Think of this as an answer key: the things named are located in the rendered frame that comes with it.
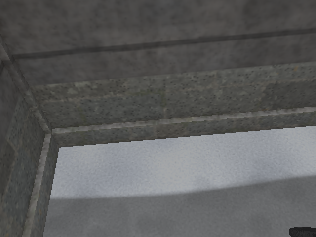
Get robot right hand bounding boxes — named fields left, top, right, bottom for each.
left=288, top=227, right=316, bottom=237

